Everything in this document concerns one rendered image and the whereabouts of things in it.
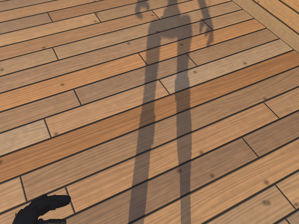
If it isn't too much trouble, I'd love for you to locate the left robot hand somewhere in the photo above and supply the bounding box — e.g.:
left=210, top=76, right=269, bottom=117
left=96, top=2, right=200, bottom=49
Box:
left=12, top=194, right=71, bottom=224

